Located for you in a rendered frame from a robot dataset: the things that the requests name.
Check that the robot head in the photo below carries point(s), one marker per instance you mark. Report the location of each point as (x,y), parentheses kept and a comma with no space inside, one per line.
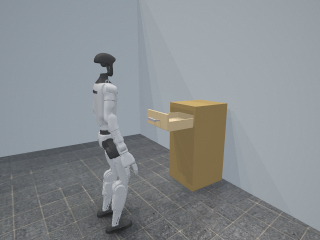
(105,60)

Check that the robot right upper arm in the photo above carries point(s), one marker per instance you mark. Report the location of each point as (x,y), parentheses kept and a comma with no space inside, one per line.
(109,92)

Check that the handle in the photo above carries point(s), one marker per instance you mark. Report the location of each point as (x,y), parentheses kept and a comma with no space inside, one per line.
(152,119)

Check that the drawer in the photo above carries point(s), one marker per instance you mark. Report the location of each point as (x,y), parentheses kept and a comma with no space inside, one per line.
(170,121)

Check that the right robot thigh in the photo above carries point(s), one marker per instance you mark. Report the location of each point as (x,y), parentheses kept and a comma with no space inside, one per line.
(112,152)

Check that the right robot hand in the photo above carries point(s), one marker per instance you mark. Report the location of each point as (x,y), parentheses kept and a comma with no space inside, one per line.
(126,160)

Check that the robot right forearm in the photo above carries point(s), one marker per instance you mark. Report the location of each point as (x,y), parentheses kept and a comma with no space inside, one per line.
(113,129)

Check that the cabinet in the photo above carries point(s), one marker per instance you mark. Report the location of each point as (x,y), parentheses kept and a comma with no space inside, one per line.
(196,154)

